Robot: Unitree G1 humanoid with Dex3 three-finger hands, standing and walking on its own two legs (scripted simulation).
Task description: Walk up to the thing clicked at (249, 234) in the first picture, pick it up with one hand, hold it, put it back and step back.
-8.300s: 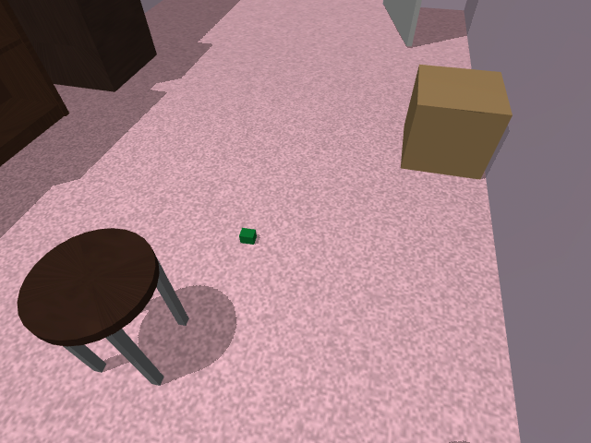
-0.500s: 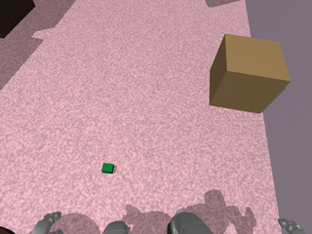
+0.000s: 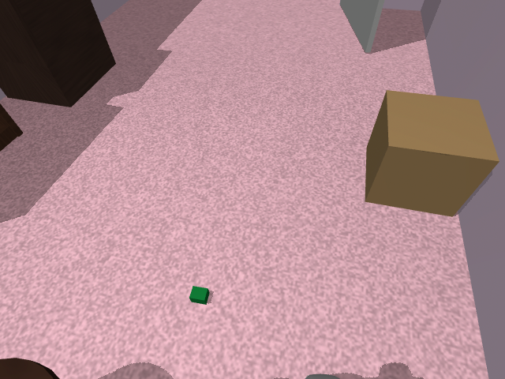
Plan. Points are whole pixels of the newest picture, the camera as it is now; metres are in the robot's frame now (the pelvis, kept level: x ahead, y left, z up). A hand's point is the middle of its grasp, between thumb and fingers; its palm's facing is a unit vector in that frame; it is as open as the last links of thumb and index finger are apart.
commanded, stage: walk up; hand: left
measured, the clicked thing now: (199, 295) +0.52 +0.24 -0.74
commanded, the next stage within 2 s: stand in 0.18 s
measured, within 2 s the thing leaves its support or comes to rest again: neither
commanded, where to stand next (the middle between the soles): +0.13 +0.02 m, yaw -1 degrees
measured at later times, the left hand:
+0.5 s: hand out of the picture +0.11 +0.26 -0.14, palm faces -0.01 -0.95 -0.30, open 7.4 cm
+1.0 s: hand out of the picture +0.12 +0.27 -0.14, palm faces -0.02 -0.94 -0.33, open 7.3 cm
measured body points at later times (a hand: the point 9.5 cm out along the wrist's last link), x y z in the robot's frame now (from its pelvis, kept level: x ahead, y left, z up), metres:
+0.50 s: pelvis +0.03 +0.02 +0.02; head +0.04 +0.03 +0.47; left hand +0.11 +0.31 -0.12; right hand +0.13 -0.27 -0.10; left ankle +0.03 +0.12 -0.73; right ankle +0.05 -0.11 -0.73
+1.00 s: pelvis +0.05 +0.02 +0.02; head +0.06 +0.03 +0.47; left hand +0.13 +0.32 -0.11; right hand +0.14 -0.27 -0.11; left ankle +0.03 +0.12 -0.73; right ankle +0.05 -0.11 -0.73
